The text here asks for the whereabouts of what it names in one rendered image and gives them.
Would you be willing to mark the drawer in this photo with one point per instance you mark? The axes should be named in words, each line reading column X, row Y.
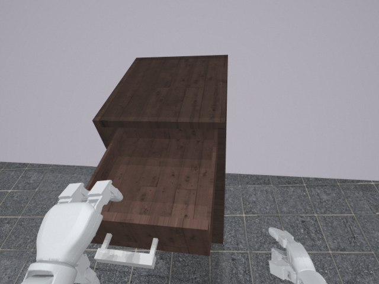
column 167, row 178

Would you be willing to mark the robot right forearm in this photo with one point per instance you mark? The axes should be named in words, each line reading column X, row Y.
column 309, row 277

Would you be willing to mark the handle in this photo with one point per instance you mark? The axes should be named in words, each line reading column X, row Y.
column 126, row 258

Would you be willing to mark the robot right hand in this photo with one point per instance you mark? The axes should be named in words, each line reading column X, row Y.
column 286, row 265

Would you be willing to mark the cabinet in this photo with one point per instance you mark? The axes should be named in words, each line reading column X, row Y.
column 181, row 92

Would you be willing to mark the robot left forearm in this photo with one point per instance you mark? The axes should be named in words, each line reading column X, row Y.
column 50, row 272

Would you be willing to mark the robot left hand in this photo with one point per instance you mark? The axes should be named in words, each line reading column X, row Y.
column 69, row 226

